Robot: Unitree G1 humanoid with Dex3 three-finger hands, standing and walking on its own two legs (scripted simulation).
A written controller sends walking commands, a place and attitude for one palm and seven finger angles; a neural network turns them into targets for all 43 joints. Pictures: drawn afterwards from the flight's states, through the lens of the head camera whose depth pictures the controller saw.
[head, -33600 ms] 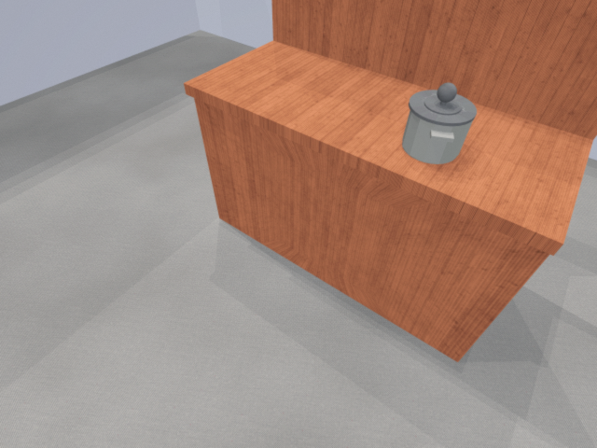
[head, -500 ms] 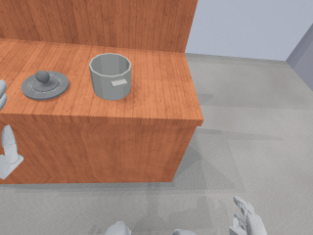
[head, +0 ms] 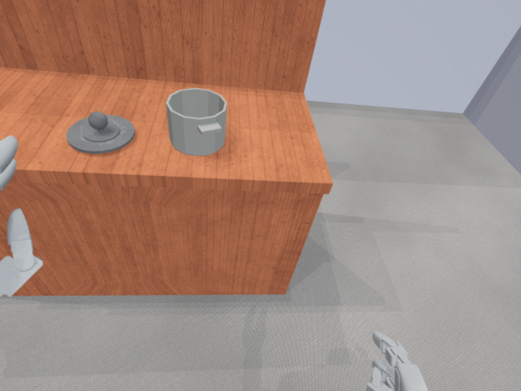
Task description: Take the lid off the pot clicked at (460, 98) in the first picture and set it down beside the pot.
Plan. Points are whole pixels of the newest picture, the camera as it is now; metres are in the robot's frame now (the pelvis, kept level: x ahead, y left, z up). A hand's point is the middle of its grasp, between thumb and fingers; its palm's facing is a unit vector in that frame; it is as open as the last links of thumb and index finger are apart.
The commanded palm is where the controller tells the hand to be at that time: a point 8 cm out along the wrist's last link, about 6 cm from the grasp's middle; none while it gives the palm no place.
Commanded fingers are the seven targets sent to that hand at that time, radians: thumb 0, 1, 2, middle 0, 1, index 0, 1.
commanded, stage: stop stepping back and stand still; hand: left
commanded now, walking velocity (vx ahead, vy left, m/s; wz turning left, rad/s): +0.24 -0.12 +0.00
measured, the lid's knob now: (98, 120) +0.74 +0.41 -0.02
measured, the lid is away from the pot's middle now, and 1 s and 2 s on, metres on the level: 0.25 0.25 0.25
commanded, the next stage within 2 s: let the arm hang, fingers relaxed in 1.50 s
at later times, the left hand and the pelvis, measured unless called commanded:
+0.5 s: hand out of the picture +0.16 +0.28 +0.14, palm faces +0.31 -0.84 -0.44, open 7.4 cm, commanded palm none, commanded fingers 0.00 0.90 0.90 -0.20 -0.30 -0.20 -0.30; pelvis -0.07 +0.04 -0.01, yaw +3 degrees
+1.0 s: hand out of the picture -0.05 +0.19 -0.15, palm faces +0.14 -0.96 -0.25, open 7.1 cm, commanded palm none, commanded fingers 0.00 0.90 0.90 -0.20 -0.30 -0.20 -0.30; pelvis -0.04 -0.01 +0.02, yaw +6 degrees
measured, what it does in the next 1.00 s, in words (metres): steps on the spot: right foot, then left foot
